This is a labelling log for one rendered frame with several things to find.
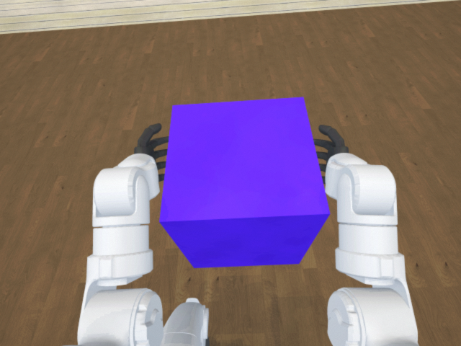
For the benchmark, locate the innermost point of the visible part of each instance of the robot right upper arm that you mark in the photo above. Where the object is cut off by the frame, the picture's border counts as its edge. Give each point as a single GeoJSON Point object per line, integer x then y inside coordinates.
{"type": "Point", "coordinates": [370, 317]}

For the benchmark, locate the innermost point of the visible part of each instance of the left robot thigh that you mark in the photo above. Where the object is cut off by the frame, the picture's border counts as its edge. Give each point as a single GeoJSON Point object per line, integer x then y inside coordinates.
{"type": "Point", "coordinates": [187, 325]}

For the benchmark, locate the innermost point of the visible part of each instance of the robot right forearm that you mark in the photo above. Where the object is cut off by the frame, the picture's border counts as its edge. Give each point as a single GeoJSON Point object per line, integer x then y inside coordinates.
{"type": "Point", "coordinates": [367, 213]}

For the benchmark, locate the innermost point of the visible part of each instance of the robot left forearm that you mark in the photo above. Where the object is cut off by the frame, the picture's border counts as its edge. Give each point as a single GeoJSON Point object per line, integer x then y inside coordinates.
{"type": "Point", "coordinates": [121, 203]}

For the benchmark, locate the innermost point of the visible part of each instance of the carton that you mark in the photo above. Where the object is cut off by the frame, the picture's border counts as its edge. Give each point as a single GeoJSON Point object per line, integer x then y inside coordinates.
{"type": "Point", "coordinates": [242, 184]}

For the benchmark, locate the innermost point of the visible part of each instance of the robot left hand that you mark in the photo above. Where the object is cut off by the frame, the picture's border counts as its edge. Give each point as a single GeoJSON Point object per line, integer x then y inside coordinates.
{"type": "Point", "coordinates": [147, 146]}

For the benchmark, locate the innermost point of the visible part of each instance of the robot right hand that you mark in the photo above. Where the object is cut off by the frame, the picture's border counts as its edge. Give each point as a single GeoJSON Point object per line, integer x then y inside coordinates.
{"type": "Point", "coordinates": [337, 145]}

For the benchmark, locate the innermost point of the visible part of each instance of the robot left upper arm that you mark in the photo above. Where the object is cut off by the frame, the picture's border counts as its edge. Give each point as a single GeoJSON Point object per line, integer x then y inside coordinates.
{"type": "Point", "coordinates": [122, 317]}

